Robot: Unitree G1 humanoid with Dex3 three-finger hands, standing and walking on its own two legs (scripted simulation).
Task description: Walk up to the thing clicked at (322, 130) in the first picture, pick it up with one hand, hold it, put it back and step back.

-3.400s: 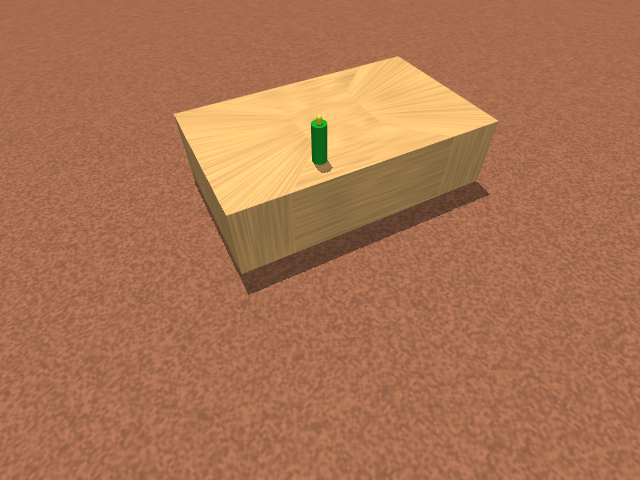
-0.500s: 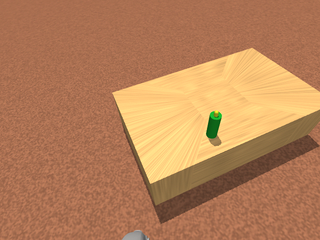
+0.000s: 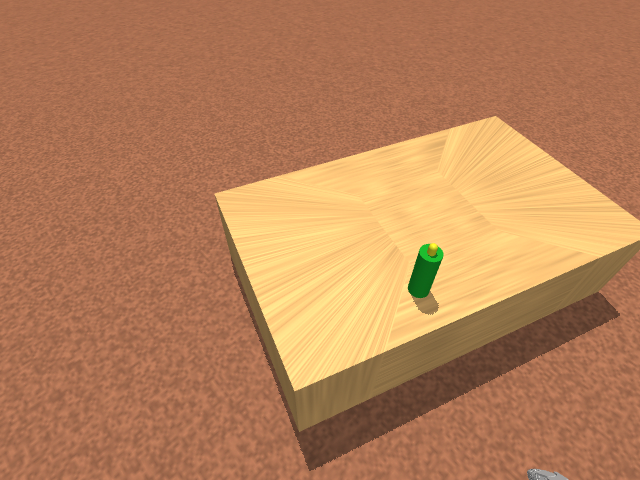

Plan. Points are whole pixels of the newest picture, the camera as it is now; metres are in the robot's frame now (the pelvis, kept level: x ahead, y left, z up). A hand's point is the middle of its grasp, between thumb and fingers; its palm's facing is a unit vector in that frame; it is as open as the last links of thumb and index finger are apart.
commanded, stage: walk up
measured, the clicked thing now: (425, 268) +0.69 -0.24 -0.34
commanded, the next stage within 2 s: stand in 0.98 s
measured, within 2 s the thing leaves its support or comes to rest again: neither
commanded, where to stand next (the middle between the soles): +0.08 -0.03 m, yaw +0 degrees
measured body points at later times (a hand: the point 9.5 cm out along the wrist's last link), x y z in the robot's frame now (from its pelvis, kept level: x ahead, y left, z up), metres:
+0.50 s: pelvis +0.01 +0.00 +0.01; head +0.02 +0.00 +0.46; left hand +0.11 +0.29 -0.12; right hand +0.08 -0.31 -0.12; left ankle +0.05 +0.13 -0.73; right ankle -0.01 -0.14 -0.73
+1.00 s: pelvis +0.02 +0.00 +0.02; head +0.03 +0.00 +0.47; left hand +0.10 +0.30 -0.12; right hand +0.11 -0.30 -0.11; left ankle +0.05 +0.13 -0.73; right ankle -0.01 -0.14 -0.73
